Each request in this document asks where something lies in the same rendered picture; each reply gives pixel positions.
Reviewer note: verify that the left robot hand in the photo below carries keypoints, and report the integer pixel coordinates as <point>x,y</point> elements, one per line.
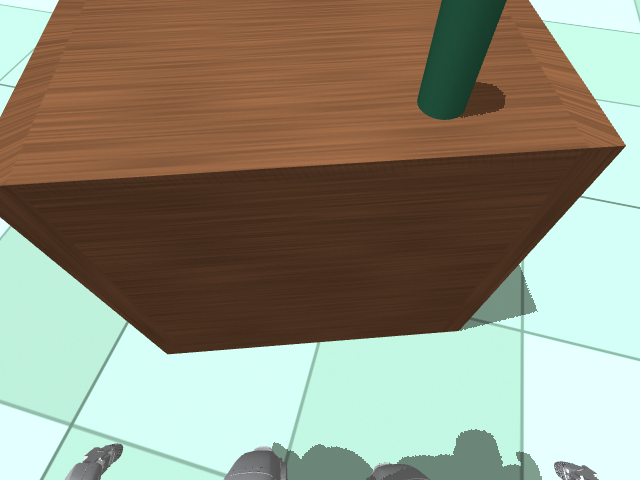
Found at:
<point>95,463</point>

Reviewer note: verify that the right robot hand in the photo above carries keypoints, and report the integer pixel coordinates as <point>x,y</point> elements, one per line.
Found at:
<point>570,471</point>

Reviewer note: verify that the bottle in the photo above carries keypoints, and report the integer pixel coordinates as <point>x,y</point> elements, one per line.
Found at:
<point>462,35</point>

